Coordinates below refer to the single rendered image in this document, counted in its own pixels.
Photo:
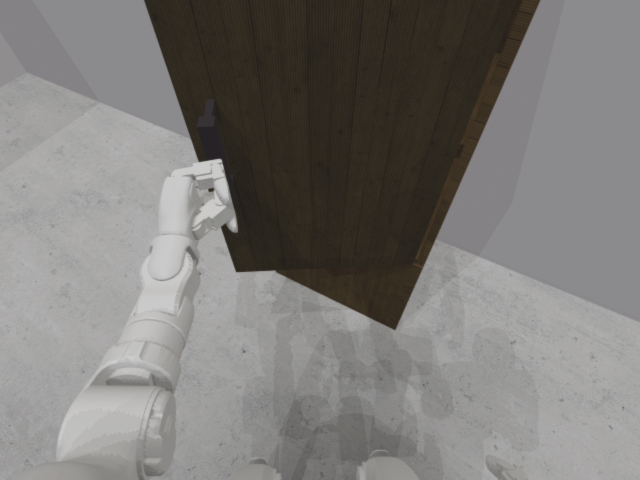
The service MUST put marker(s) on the cupboard door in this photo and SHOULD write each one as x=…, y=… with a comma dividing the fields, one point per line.
x=340, y=119

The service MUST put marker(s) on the left robot shin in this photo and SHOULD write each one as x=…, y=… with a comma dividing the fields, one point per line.
x=258, y=461

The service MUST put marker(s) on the robot left upper arm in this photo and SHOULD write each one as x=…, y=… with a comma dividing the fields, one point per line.
x=114, y=432

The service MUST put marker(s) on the right robot thigh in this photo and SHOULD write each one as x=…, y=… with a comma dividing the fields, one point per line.
x=385, y=468

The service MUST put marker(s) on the left robot forearm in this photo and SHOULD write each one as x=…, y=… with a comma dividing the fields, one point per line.
x=150, y=347

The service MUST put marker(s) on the handle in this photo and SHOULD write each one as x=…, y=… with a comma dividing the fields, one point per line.
x=211, y=141

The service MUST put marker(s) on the robot right hand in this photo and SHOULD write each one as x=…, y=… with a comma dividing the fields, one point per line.
x=504, y=470

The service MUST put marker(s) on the robot left hand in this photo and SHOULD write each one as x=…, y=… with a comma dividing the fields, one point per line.
x=180, y=203

